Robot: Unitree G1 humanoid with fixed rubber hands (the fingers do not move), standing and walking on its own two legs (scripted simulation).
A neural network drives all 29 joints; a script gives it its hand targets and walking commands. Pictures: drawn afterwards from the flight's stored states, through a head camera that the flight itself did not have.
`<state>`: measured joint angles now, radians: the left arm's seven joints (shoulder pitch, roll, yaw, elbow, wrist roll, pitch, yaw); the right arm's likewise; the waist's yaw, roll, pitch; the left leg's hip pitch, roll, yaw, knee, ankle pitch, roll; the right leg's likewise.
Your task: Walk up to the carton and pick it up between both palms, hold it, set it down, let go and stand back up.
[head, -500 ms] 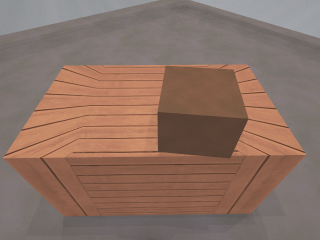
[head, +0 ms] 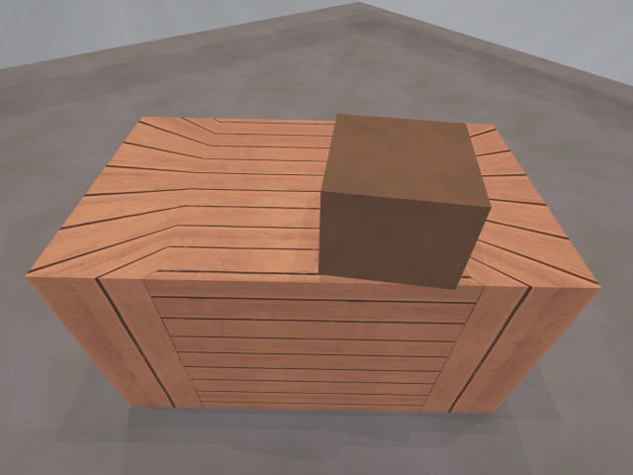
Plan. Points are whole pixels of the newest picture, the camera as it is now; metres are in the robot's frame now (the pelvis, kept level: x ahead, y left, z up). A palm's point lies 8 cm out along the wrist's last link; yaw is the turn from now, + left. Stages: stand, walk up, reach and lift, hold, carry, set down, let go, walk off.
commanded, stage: walk up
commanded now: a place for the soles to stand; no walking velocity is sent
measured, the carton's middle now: (393, 197) +0.67 -0.10 -0.01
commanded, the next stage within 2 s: none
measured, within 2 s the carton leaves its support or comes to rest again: neither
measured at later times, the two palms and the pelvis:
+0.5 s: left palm (244, 448) +0.21 +0.13 -0.13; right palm out of the picture +0.09 -0.34 -0.15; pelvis +0.12 -0.09 -0.01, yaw -5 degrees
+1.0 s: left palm (243, 399) +0.27 +0.14 -0.10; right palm (579, 453) +0.24 -0.36 -0.13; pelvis +0.14 -0.10 +0.00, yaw -6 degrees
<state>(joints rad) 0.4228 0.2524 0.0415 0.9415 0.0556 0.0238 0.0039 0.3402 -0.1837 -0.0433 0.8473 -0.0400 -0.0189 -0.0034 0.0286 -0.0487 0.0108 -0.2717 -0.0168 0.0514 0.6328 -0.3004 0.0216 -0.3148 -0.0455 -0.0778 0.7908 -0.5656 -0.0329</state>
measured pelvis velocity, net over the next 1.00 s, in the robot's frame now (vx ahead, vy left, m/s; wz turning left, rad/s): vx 0.14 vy -0.10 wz -0.10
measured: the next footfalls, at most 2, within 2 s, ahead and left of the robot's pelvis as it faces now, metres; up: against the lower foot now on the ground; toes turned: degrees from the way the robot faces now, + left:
right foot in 0.38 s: +0.23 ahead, -0.23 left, +0.00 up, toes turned -8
left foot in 0.70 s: +0.22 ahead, +0.02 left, +0.00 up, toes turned -8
